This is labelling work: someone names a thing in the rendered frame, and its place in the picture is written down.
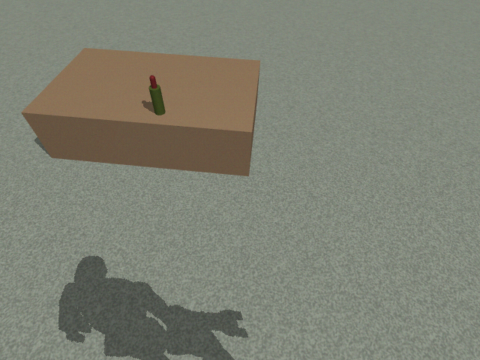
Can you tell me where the bottle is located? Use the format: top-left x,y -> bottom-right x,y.
148,75 -> 165,116

